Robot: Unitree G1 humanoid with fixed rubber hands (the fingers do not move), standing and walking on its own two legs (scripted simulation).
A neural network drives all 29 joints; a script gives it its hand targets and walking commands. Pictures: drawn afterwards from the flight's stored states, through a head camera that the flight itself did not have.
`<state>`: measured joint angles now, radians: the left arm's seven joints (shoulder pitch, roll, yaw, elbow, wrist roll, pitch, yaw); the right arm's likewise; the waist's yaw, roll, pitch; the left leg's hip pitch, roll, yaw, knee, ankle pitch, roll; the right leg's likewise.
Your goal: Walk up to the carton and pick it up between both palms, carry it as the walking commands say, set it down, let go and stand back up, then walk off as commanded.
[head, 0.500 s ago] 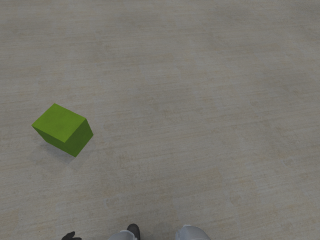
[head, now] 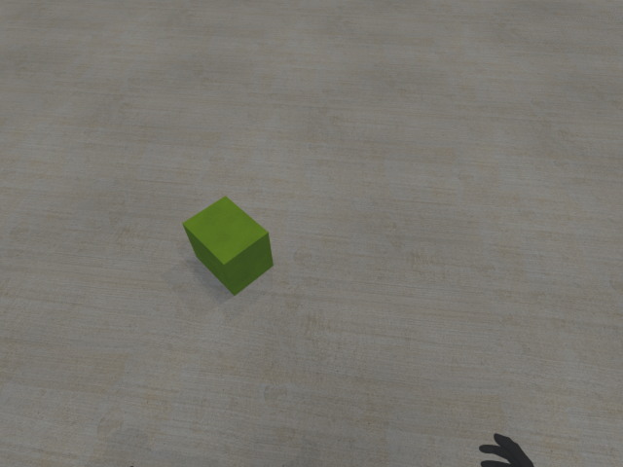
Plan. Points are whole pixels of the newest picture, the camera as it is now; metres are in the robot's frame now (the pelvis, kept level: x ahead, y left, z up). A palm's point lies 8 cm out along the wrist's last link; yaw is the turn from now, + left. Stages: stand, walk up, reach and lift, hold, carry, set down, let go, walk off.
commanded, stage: walk up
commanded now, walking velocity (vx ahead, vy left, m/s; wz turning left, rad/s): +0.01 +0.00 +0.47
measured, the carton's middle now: (230, 245) +0.91 +0.35 -0.67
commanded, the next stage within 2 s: none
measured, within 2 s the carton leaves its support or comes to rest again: neither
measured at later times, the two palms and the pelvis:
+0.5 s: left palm out of the picture +0.05 +0.29 -0.13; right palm out of the picture +0.07 -0.26 -0.07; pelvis +0.01 +0.02 +0.01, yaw +14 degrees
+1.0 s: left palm out of the picture +0.03 +0.15 -0.13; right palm (484, 328) +0.36 -0.26 -0.12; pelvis +0.13 -0.10 -0.01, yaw +29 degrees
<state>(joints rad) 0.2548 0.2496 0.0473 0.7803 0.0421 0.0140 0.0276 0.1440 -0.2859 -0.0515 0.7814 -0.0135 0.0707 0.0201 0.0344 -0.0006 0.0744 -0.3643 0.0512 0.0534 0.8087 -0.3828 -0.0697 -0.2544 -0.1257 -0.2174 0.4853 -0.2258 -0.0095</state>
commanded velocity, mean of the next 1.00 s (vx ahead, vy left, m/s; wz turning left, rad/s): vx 0.10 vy -0.21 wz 0.50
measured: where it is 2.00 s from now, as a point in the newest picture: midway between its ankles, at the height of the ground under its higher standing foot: (356, 392)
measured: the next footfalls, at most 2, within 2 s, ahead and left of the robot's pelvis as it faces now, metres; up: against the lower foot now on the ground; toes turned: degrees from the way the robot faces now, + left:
left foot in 0.10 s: -0.01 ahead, +0.13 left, +0.00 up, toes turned +8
right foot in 0.72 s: +0.18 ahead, -0.17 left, +0.00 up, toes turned +16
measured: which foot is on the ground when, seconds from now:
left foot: up 0.00-0.08, down 0.10-0.72, up 0.74-1.00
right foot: down 0.00-0.10, up 0.12-0.70, down 0.72-1.00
